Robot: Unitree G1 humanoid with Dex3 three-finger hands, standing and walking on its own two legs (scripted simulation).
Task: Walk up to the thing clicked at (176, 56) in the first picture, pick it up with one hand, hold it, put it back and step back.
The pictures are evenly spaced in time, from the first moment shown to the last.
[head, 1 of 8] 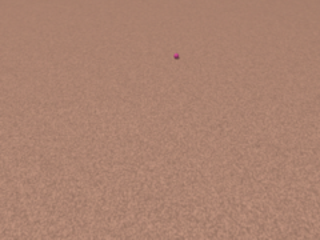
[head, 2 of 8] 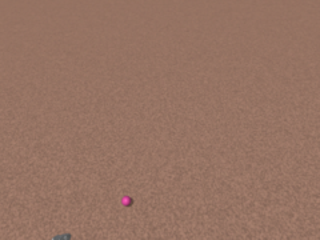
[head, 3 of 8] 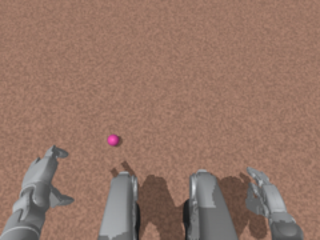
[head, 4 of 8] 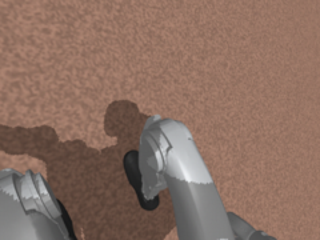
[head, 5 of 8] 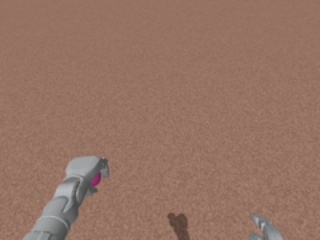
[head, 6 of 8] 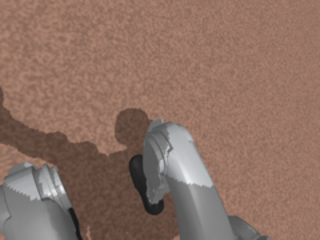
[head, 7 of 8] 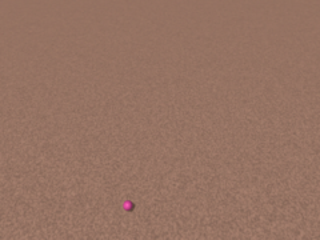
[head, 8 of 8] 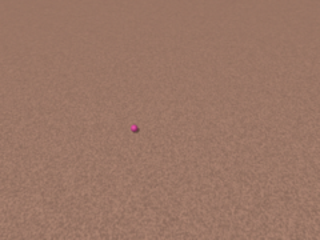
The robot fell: no
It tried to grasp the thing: yes
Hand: left
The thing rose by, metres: 0.69
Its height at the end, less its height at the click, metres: +0.00
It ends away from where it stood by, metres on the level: 0.01
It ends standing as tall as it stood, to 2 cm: yes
